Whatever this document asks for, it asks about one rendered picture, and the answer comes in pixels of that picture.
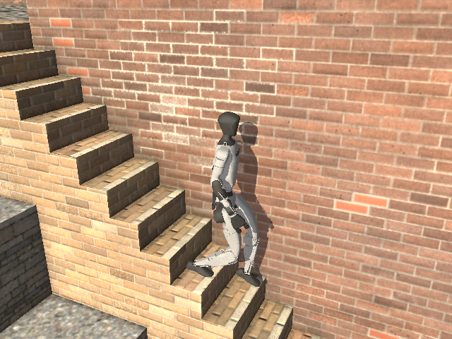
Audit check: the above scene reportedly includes stairs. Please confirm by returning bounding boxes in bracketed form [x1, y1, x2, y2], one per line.
[0, 23, 321, 339]

